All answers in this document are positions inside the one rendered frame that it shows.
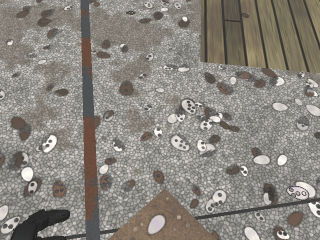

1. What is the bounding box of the left robot hand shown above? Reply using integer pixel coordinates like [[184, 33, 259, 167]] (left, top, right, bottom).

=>
[[10, 209, 70, 240]]

